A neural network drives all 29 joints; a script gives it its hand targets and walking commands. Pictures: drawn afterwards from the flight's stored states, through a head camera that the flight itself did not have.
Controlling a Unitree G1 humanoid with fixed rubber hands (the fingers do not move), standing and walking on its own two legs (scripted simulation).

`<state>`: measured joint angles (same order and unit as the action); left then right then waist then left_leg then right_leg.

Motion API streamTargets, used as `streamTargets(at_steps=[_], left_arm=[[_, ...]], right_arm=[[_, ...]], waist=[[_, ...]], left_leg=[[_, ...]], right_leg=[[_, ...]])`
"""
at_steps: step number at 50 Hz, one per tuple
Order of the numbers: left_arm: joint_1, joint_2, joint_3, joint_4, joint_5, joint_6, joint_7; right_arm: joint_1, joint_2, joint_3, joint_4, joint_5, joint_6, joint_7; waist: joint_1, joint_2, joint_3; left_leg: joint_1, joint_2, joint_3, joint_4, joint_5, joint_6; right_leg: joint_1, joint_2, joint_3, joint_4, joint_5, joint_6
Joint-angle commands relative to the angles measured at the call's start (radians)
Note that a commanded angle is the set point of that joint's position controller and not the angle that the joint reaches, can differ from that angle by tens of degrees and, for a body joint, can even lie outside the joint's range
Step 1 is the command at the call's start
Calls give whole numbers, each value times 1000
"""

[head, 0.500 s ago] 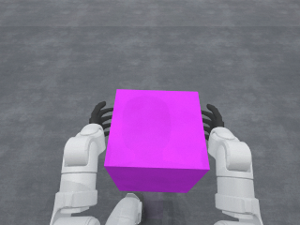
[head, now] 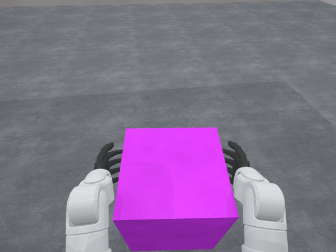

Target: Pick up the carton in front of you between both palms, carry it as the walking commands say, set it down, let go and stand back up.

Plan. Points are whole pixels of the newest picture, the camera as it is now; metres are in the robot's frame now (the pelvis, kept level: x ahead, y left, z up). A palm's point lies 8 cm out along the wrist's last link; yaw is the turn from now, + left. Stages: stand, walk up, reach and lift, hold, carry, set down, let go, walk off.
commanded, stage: carry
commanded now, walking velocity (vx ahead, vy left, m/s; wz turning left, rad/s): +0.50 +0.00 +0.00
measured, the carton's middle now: (171, 192) +0.27 +0.00 +0.02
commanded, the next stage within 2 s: none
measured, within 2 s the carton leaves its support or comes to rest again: neither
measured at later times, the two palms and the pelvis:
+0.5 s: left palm (113, 102) +0.55 +0.18 +0.09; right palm (207, 100) +0.55 -0.12 +0.10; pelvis +0.29 +0.02 -0.01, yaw +0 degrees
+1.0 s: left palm (131, 58) +0.86 +0.16 +0.10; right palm (199, 59) +0.87 -0.14 +0.09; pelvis +0.60 +0.00 -0.01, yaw +1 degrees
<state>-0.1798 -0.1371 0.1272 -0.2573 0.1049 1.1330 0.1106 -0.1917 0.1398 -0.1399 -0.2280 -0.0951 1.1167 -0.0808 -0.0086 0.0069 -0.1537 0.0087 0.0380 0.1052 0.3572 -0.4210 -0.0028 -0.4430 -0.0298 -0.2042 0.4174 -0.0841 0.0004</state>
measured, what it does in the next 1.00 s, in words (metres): walks ahead: left foot, then right foot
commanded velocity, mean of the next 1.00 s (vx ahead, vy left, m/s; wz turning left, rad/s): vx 0.50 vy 0.00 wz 0.00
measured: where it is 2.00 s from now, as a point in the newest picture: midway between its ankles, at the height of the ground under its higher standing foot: (165, 168)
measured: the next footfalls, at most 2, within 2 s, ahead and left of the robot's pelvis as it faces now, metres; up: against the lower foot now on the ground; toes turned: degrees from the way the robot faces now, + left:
left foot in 0.48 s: +0.45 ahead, +0.13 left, +0.00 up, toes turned +13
right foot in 0.98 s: +0.76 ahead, -0.09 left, +0.00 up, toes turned -12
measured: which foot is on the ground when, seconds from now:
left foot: down 0.00-0.02, up 0.04-0.46, down 0.48-0.98, up 1.00-1.00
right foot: down 0.00-0.52, up 0.54-0.96, down 0.98-1.00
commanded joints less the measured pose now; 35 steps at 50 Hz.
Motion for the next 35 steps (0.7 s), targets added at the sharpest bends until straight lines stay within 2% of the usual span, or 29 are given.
streamTargets(at_steps=[1, 2, 3, 4, 5, 6, 7, 9, 11, 13, 16, 21, 22, 23, 24, 25, 26, 27, 28, 29, 30, 31, 32, 35], left_arm=[[-397, -874, -713, -37, -371, 39, -266], [-424, -858, -699, -28, -369, 41, -273], [-424, -877, -705, -41, -387, 47, -277], [-444, -892, -713, -62, -399, 51, -280], [-464, -905, -723, -79, -411, 52, -282], [-478, -913, -729, -95, -422, 53, -283], [-483, -917, -735, -106, -429, 54, -285], [-464, -913, -735, -106, -432, 56, -290], [-432, -901, -730, -96, -428, 58, -296], [-417, -891, -728, -94, -422, 60, -298], [-400, -870, -722, -104, -409, 64, -294], [-394, -834, -708, -94, -380, 79, -281], [-399, -826, -708, -90, -378, 82, -278], [-408, -821, -711, -88, -377, 86, -277], [-409, -815, -713, -86, -376, 90, -275], [-413, -803, -715, -86, -378, 95, -274], [-445, -821, -730, -111, -389, 103, -272], [-457, -837, -736, -103, -392, 100, -276], [-460, -874, -739, -94, -398, 90, -280], [-460, -903, -739, -100, -402, 77, -284], [-462, -925, -748, -106, -403, 66, -284], [-462, -936, -755, -117, -399, 55, -282], [-458, -956, -761, -118, -398, 48, -279], [-413, -954, -763, -140, -385, 35, -264]], right_arm=[[-402, 843, 707, -84, 355, 53, 259], [-453, 841, 727, -125, 366, 70, 254], [-471, 829, 732, -143, 373, 77, 254], [-488, 851, 741, -145, 382, 79, 254], [-489, 869, 741, -145, 387, 77, 253], [-474, 887, 742, -137, 389, 74, 252], [-459, 900, 741, -132, 388, 71, 250], [-426, 913, 741, -116, 376, 68, 244], [-396, 914, 743, -107, 363, 68, 238], [-384, 910, 747, -109, 358, 69, 235], [-389, 893, 754, -135, 365, 76, 234], [-413, 842, 751, -146, 380, 99, 243], [-416, 833, 745, -141, 381, 104, 244], [-406, 827, 737, -128, 380, 107, 246], [-392, 819, 725, -110, 379, 108, 247], [-373, 810, 711, -89, 370, 108, 249], [-369, 816, 700, -62, 356, 99, 253], [-351, 850, 705, -56, 368, 95, 254], [-378, 883, 712, -86, 382, 88, 256], [-397, 921, 723, -105, 390, 79, 259], [-417, 948, 732, -126, 398, 70, 261], [-433, 961, 743, -144, 406, 61, 263], [-439, 964, 747, -155, 412, 56, 264], [-407, 939, 757, -185, 421, 53, 271]], waist=[[32, -52, -233], [35, -294, -276], [30, -280, -232], [27, -213, -220], [25, -122, -216], [20, -60, -198], [17, -59, -193], [19, -101, -177], [18, -121, -151], [19, -123, -121], [22, -136, -89], [29, -159, -31], [27, -159, -35], [13, -136, -60], [0, -88, -118], [-20, 23, -178], [-30, 297, -272], [-17, 313, -254], [-14, 226, -255], [-12, 122, -261], [-7, 53, -243], [-3, 57, -233], [-1, 81, -229], [-3, 121, -194]], left_leg=[[-295, 96, 75, 434, 391, 9], [-609, -29, 45, 684, 97, -18], [-724, -24, -55, 814, -71, 8], [-722, 26, -96, 863, -62, 26], [-708, 58, -103, 870, -7, 32], [-678, 89, -111, 816, 56, 28], [-634, 102, -105, 746, 103, 20], [-597, 94, -59, 626, 154, 1], [-606, 89, -26, 505, 194, -17], [-618, 85, 3, 378, 257, -24], [-605, 67, 44, 262, 326, -17], [-540, 45, 93, 145, 359, 5], [-487, 32, 116, 125, 334, 12], [-370, -1, 160, 83, 314, 17], [-183, -30, 184, 79, 270, 24], [26, 108, -33, 23, 169, 57], [249, 351, -473, -84, 73, 197], [272, 392, -586, -148, 239, 227], [240, 376, -477, -113, 351, 215], [187, 357, -396, -89, 401, 190], [115, 340, -317, -103, 400, 155], [56, 318, -254, -129, 357, 126], [19, 302, -205, -154, 321, 115], [6, 271, -115, -215, 263, 128]], right_leg=[[520, -175, 249, -54, -155, -53], [736, -397, 658, -143, -257, -197], [695, -411, 729, -191, -178, -232], [628, -385, 636, -185, -94, -218], [570, -365, 546, -183, -48, -200], [497, -341, 464, -206, -65, -167], [440, -317, 381, -232, -98, -136], [395, -281, 274, -271, -135, -122], [395, -265, 223, -304, -138, -128], [420, -244, 176, -303, -87, -125], [446, -228, 123, -279, 29, -117], [479, -224, 85, -206, 114, -99], [474, -222, 74, -158, 152, -90], [441, -199, 32, -51, 217, -72], [363, -161, -16, 109, 281, -46], [183, -117, -26, 326, 149, -1], [-95, -6, -7, 642, -125, 49], [-251, 23, 107, 783, -390, 28], [-276, -31, 166, 859, -386, 0], [-272, -70, 189, 863, -338, -15], [-245, -104, 205, 798, -273, -19], [-207, -116, 201, 737, -226, -18], [-178, -110, 177, 692, -192, -15], [-188, -107, 131, 537, -119, 12]])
